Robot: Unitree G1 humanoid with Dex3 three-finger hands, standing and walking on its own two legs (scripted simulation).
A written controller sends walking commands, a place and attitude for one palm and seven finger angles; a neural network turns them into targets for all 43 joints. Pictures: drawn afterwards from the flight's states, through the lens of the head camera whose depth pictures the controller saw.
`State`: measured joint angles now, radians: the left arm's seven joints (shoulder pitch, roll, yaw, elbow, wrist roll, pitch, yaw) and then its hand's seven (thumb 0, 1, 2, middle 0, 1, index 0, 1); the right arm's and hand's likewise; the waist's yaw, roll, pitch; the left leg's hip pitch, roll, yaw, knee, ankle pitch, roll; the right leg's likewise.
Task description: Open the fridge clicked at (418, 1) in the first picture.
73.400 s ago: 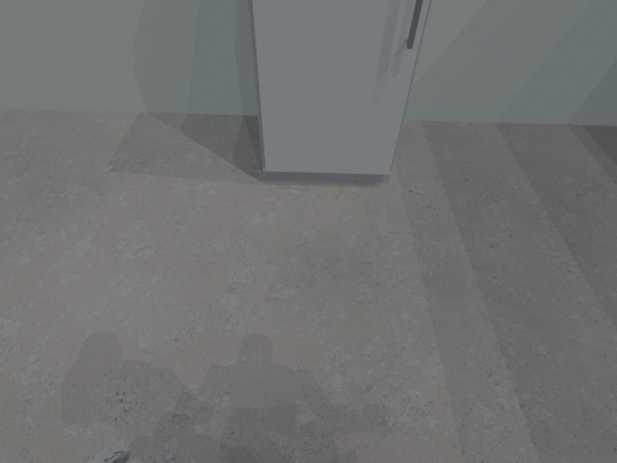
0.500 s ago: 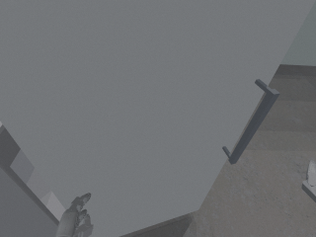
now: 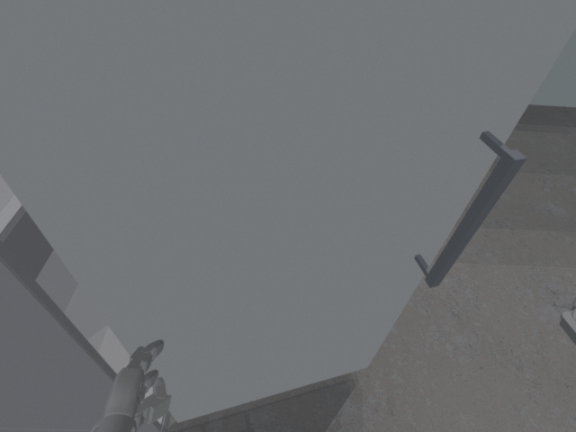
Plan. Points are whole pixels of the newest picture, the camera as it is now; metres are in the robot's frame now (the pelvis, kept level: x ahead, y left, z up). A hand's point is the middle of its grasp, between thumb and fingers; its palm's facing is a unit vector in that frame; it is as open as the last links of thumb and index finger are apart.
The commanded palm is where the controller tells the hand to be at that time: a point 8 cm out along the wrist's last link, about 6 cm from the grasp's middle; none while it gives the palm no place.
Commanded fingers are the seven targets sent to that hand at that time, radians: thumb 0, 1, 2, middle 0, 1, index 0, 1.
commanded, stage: step back with the hand held close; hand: right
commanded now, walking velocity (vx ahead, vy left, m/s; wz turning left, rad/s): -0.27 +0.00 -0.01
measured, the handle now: (457, 221) +0.41 -0.26 +0.09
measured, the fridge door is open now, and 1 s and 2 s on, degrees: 73 73 73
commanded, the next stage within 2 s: stop stepping back and stand still in 1.12 s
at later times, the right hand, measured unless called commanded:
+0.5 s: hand out of the picture +0.14 -0.29 +0.15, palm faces +0.49 +0.77 -0.42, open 7.4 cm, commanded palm +0.08 -0.32 +0.18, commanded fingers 0.00 -0.90 -0.90 0.20 0.30 0.20 0.30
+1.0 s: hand out of the picture +0.08 -0.28 +0.16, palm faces +0.35 +0.81 -0.47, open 7.4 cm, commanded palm +0.00 -0.32 +0.18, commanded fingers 0.00 -0.90 -0.90 0.20 0.30 0.20 0.30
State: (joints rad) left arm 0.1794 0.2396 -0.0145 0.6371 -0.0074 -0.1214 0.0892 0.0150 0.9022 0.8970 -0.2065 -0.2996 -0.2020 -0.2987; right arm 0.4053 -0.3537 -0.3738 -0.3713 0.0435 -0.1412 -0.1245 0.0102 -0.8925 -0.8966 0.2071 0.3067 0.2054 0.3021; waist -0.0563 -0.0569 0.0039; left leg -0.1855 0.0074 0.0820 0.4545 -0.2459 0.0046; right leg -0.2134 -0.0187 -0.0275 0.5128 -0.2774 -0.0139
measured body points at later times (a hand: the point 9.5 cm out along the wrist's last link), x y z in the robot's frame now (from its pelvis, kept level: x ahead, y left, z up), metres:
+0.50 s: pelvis -0.06 -0.02 -0.01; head -0.04 -0.04 +0.43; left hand +0.12 +0.20 -0.09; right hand +0.11 -0.33 +0.18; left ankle +0.00 +0.11 -0.74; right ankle +0.00 -0.11 -0.73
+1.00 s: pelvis -0.14 -0.02 -0.01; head -0.10 -0.05 +0.44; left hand +0.05 +0.20 -0.08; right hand +0.05 -0.32 +0.19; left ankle -0.17 +0.13 -0.74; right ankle +0.00 -0.11 -0.74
